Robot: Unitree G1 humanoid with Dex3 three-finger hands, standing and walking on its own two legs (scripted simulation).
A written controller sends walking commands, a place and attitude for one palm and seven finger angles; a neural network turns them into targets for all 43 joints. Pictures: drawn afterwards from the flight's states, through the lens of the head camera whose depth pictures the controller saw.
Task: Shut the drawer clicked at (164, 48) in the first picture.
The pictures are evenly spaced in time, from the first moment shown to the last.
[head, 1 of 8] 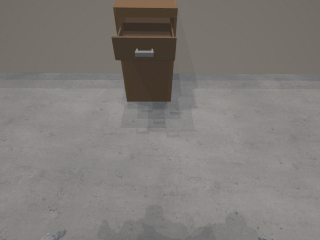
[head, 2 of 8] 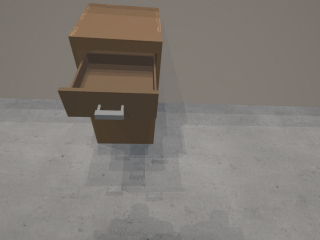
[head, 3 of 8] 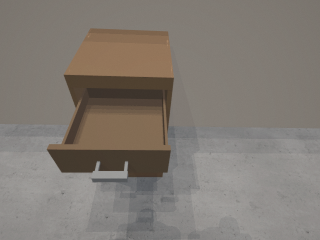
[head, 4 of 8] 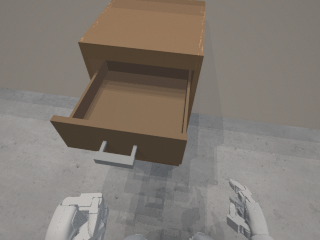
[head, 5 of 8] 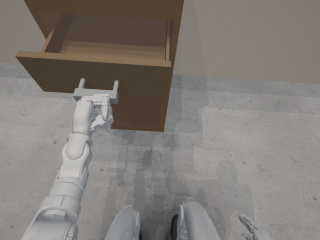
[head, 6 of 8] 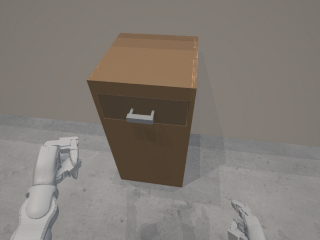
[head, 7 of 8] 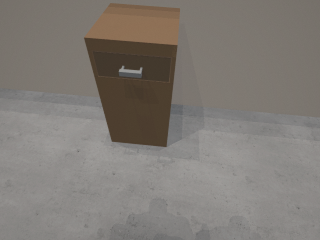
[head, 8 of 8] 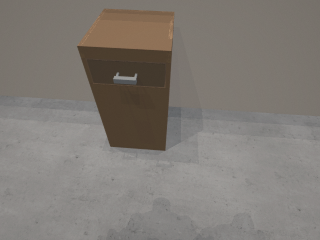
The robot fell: no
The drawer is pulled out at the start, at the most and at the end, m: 0.30 0.30 0.00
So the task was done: yes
